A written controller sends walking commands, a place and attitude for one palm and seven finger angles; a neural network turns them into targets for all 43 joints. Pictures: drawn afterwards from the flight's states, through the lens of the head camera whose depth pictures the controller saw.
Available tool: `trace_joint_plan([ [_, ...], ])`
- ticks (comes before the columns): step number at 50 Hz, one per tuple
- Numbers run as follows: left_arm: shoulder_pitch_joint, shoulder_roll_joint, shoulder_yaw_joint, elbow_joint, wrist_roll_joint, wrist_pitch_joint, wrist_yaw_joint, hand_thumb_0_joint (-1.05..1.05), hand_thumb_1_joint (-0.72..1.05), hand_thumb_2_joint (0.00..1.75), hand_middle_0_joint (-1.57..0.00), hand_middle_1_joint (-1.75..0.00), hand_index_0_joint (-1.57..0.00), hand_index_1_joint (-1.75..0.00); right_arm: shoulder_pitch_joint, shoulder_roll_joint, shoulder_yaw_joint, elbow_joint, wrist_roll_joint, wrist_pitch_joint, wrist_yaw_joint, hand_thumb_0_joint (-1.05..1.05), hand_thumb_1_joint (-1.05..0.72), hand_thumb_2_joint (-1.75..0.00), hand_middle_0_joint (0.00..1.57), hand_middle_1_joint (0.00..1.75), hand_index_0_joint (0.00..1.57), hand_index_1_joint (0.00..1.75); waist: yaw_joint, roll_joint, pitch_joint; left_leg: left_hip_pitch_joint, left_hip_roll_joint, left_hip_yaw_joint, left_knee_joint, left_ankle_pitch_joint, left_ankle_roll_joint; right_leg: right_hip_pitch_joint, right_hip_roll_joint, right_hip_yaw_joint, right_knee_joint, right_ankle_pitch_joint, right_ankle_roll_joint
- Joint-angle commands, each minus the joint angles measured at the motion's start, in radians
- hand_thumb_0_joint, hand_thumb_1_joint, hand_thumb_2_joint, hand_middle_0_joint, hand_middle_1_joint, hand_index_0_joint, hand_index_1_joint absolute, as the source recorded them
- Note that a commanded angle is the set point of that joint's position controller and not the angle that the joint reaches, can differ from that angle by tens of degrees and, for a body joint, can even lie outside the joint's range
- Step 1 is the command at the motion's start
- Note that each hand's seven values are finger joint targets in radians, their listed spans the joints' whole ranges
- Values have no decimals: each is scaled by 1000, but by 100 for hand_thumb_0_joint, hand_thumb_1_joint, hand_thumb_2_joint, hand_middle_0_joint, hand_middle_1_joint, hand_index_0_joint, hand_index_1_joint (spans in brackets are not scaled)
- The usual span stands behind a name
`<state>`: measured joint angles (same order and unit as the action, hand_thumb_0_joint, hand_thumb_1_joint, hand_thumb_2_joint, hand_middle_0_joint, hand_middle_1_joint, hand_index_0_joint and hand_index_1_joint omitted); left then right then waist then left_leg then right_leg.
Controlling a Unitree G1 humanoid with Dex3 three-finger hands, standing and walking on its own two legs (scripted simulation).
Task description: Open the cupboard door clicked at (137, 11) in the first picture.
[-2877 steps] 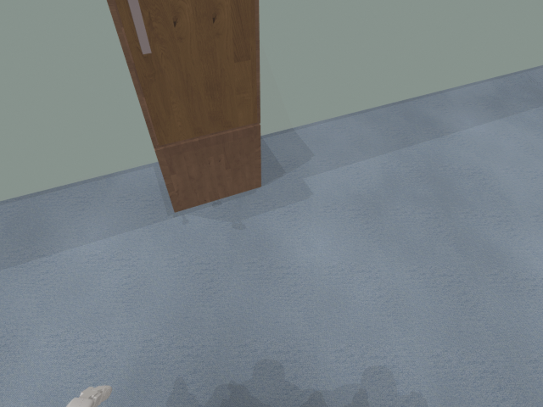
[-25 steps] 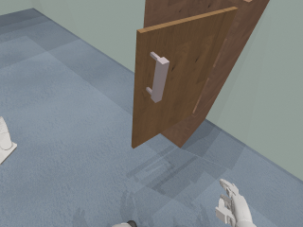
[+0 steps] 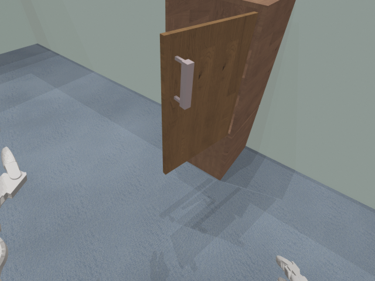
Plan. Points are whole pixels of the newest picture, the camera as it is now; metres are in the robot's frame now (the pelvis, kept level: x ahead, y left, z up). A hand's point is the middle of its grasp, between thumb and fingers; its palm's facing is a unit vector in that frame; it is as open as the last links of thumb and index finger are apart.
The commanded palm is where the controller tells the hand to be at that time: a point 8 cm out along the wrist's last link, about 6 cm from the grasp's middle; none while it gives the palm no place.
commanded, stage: stop stepping back and stand still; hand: left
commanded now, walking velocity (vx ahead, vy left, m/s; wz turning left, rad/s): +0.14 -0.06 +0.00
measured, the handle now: (181, 82) +0.64 +0.04 +0.12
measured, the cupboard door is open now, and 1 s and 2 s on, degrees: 77 77 77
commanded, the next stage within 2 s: let the arm hang, fingers relaxed in 1.44 s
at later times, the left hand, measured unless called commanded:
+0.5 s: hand (47, 203) +0.19 +0.22 +0.17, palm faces +0.44 -0.80 -0.41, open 7.4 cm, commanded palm +0.13 +0.27 +0.19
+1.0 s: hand (23, 201) +0.19 +0.26 +0.17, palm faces +0.37 -0.80 -0.47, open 7.4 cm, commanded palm +0.13 +0.30 +0.19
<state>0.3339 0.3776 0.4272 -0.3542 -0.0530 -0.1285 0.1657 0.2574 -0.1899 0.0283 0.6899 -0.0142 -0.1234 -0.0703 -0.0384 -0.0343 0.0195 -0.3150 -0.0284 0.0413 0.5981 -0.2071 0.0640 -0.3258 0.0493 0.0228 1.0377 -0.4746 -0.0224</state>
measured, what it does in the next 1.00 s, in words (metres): steps on the spot: right foot, then left foot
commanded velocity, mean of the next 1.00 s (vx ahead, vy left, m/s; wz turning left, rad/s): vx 0.05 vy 0.04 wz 0.00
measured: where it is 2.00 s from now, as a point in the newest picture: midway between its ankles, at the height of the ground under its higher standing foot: outside the picture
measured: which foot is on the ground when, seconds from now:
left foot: down 0.00-0.22, up 0.24-0.56, down 0.58-1.00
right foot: up 0.00-0.20, down 0.22-1.00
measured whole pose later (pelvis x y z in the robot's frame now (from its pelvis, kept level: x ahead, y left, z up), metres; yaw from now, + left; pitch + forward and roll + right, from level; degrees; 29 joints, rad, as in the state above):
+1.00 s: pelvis -0.01 +0.00 +0.01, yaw -1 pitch -1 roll -1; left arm 0.57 0.40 0.39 -0.50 -0.05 -0.18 0.15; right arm 0.21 -0.19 0.03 0.63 0.00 -0.10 -0.06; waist 0.01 0.01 0.05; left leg -0.27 0.03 0.06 0.49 -0.21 0.01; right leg -0.15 0.00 -0.07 0.45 -0.29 -0.01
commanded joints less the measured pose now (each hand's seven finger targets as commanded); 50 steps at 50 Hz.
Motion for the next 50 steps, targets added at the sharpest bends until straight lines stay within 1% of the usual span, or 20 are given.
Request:
trace_joint_plan([
  [1,230,220,109,-415,9,-109,-6,0,90,90,-20,-30,-20,-30,-159,-139,-67,-192,8,-69,21,0,-90,-90,20,30,20,30,58,184,-66,-165,227,-245,-500,-428,44,106,-29,-65,-62,136,14],
  [2,286,226,128,-434,14,-116,-2,0,90,90,-20,-30,-20,-30,-167,-135,-66,-199,8,-65,25,0,-90,-90,20,30,20,30,62,317,-68,-218,212,-189,-511,-465,32,157,-21,-100,-113,129,13],
  [4,346,230,153,-441,26,-131,5,0,90,90,-20,-30,-20,-30,-149,-131,-75,-216,2,-51,26,0,-90,-90,20,30,20,30,57,426,-59,-294,198,-136,-529,-511,13,236,-2,-159,-173,105,7],
  [8,270,231,164,-303,33,-119,23,0,90,90,-20,-30,-20,-30,-128,-127,-81,-202,4,-29,-6,0,-90,-90,20,30,20,30,53,230,-47,-298,179,-95,-328,-503,-1,358,9,-183,-491,-33,-12],
  [9,230,219,139,-270,33,-111,20,0,90,90,-20,-30,-20,-30,-132,-123,-82,-194,3,-25,-11,0,-90,-90,20,30,20,30,54,111,-28,-318,134,-69,-177,-449,-17,361,-34,-115,-629,-44,-28],
  [10,211,244,151,-230,34,-103,16,0,90,90,-20,-30,-20,-30,-120,-112,-88,-184,8,-17,-12,0,-90,-90,20,30,20,30,48,-103,-25,-320,70,-10,117,-336,-33,288,-191,142,-768,-96,-91],
  [11,154,253,142,-226,21,-100,7,0,90,90,-20,-30,-20,-30,-131,-131,-94,-192,13,-16,-14,0,-90,-90,20,30,20,30,50,-249,10,-387,24,-53,395,-253,-50,177,-393,496,-916,-190,-163],
  [13,25,258,142,-206,17,-145,-1,0,90,90,-20,-30,-20,-30,-131,-151,-89,-147,-3,-44,-7,0,-90,-90,20,30,20,30,15,-85,-12,-357,63,-87,547,-156,-81,119,-431,453,-901,1,-169],
  [14,69,195,93,-114,17,-132,-3,0,90,90,-20,-30,-20,-30,-92,-132,-86,-137,16,-43,-5,0,-90,-90,20,30,20,30,4,-81,-58,-328,72,-90,537,-108,-82,143,-374,377,-857,-90,-135],
  [18,-19,182,28,-165,30,-147,-1,0,90,90,-20,-30,-20,-30,-154,-153,-86,-147,23,-44,-22,0,-90,-90,20,30,20,30,26,-57,24,-266,69,-21,373,-31,-73,161,-313,147,-784,366,-58],
  [22,15,219,72,-261,39,-172,19,0,90,90,-20,-30,-20,-30,-162,-125,-78,-173,9,-68,-29,0,-90,-90,20,30,20,30,65,-140,0,-130,38,51,99,-55,-44,231,-288,92,-732,586,-46],
  [25,130,240,136,-334,24,-173,26,0,90,90,-20,-30,-20,-30,-155,-113,-76,-205,5,-66,-20,0,-90,-90,20,30,20,30,77,-93,-56,-20,24,60,-76,-22,-42,278,-282,86,-674,688,-59],
  [27,175,236,157,-376,9,-174,27,0,90,90,-20,-30,-20,-30,-132,-123,-84,-218,7,-55,-13,0,-90,-90,20,30,20,30,55,15,-108,128,36,29,-212,145,-42,256,-230,53,-585,675,-23],
  [30,213,220,146,-379,5,-174,15,0,90,90,-20,-30,-20,-30,-114,-157,-99,-238,27,-36,3,0,-90,-90,20,30,20,30,58,216,-183,313,225,-161,-162,563,29,85,-88,-35,-441,315,42],
  [32,231,220,156,-308,12,-160,7,0,90,90,-20,-30,-20,-30,-111,-136,-86,-225,21,-34,5,0,-90,-90,20,30,20,30,49,276,-115,222,215,-118,-169,556,17,95,-60,-74,-525,220,39],
  [34,209,194,124,-292,15,-152,-2,0,90,90,-20,-30,-20,-30,-113,-141,-78,-217,27,-39,7,0,-90,-90,20,30,20,30,41,211,-66,114,196,-97,-186,395,-11,162,-66,-68,-578,291,41],
  [37,224,170,92,-262,6,-136,-5,0,90,90,-20,-30,-20,-30,-105,-147,-83,-218,33,-32,10,0,-90,-90,20,30,20,30,29,38,-107,101,137,-52,-113,303,-45,208,-110,18,-623,562,23],
  [39,221,179,85,-278,2,-128,-4,0,90,90,-20,-30,-20,-30,-114,-141,-77,-219,31,-28,8,0,-90,-90,20,30,20,30,26,4,-137,114,122,-43,-101,279,-55,209,-142,31,-625,609,14],
  [43,178,240,127,-366,2,-123,4,0,90,90,-20,-30,-20,-30,-139,-141,-69,-226,24,-27,-2,0,-90,-90,20,30,20,30,38,64,-157,137,123,-54,-148,259,-51,210,-124,8,-624,522,22],
  [50,219,216,126,-352,1,-124,12,0,90,90,-20,-30,-20,-30,-131,-129,-57,-227,21,-31,-5,0,-90,-90,20,30,20,30,44,141,-126,107,131,-71,-202,224,-49,223,-91,-26,-643,422,29],
])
